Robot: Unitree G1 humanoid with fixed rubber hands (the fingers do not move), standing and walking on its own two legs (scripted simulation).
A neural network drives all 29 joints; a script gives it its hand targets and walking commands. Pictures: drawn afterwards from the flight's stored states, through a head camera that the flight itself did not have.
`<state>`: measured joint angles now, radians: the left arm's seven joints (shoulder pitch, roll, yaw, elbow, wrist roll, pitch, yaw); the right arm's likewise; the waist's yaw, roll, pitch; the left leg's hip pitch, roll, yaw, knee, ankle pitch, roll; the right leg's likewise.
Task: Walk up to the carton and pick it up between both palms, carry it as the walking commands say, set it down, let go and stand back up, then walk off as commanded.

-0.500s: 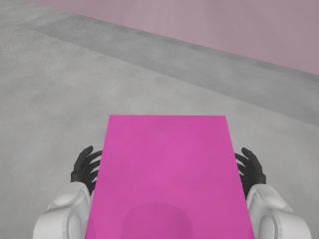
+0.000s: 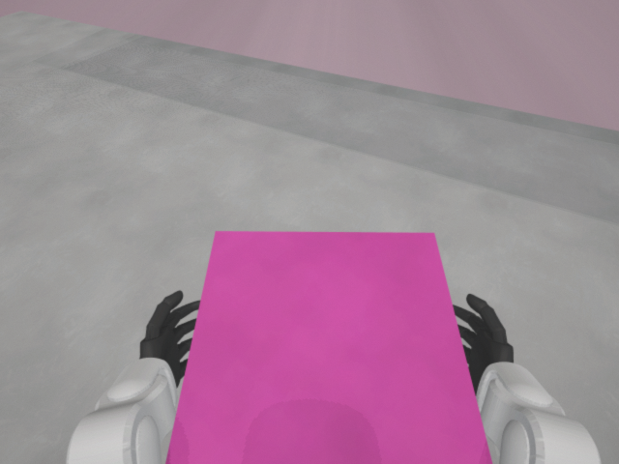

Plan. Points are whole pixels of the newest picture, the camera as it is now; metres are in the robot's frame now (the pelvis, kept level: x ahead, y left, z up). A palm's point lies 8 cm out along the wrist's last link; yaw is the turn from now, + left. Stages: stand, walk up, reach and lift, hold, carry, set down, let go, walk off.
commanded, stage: carry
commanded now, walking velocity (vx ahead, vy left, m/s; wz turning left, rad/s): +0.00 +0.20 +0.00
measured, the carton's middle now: (323, 373) +0.25 +0.00 +0.02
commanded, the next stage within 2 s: none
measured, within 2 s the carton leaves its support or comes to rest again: neither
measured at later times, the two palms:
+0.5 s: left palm (15, 369) +0.22 +0.34 +0.09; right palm (334, 388) +0.21 -0.01 +0.08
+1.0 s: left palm out of the picture +0.19 +0.53 +0.07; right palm (147, 402) +0.19 +0.18 +0.08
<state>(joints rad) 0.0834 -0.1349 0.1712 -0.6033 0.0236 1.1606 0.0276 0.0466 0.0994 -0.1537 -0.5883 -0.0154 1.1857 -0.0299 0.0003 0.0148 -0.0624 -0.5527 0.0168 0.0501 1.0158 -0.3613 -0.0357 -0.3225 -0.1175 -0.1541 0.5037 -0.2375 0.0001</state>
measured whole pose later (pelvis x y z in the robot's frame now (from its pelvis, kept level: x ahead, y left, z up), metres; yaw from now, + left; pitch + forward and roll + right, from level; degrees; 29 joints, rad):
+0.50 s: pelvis -0.02 +0.17 -0.01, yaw -1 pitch +5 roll +1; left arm 0.05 -0.11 0.16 -0.59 0.02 1.17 0.03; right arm 0.06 0.12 -0.16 -0.60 -0.04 1.16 -0.03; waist 0.00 0.01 -0.11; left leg -0.38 -0.04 0.19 0.56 -0.27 0.11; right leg -0.35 -0.04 -0.17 0.59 -0.32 -0.01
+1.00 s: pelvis -0.04 +0.35 -0.01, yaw +0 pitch +4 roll -1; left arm 0.05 -0.11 0.16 -0.58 0.02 1.17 0.03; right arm 0.08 0.13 -0.18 -0.59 -0.02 1.15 -0.03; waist 0.02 -0.03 -0.07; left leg -0.36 0.02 0.12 0.53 -0.24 0.06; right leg -0.52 -0.07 -0.11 1.04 -0.51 0.04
